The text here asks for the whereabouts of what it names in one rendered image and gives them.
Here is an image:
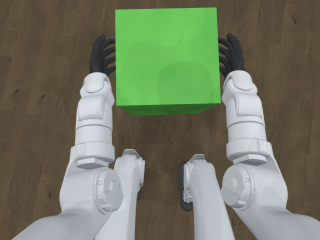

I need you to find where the left robot forearm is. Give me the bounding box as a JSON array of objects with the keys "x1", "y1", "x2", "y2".
[{"x1": 59, "y1": 72, "x2": 115, "y2": 204}]

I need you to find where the left robot upper arm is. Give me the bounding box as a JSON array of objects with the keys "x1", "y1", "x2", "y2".
[{"x1": 12, "y1": 167, "x2": 124, "y2": 240}]

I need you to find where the robot left shin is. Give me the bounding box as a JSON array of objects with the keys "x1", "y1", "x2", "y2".
[{"x1": 113, "y1": 149, "x2": 141, "y2": 192}]

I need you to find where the right robot upper arm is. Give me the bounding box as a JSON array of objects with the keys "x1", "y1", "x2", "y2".
[{"x1": 220, "y1": 163, "x2": 320, "y2": 240}]

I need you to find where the right robot forearm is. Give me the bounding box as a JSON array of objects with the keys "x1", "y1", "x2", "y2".
[{"x1": 221, "y1": 70, "x2": 287, "y2": 188}]

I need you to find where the left robot thigh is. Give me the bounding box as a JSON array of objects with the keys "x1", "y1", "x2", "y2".
[{"x1": 94, "y1": 154, "x2": 145, "y2": 240}]

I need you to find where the left robot hand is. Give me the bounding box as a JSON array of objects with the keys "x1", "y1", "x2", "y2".
[{"x1": 89, "y1": 34, "x2": 116, "y2": 77}]

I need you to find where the right robot hand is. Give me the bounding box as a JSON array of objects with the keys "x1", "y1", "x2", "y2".
[{"x1": 218, "y1": 33, "x2": 245, "y2": 80}]

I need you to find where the carton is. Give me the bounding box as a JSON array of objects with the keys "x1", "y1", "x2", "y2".
[{"x1": 115, "y1": 7, "x2": 221, "y2": 116}]

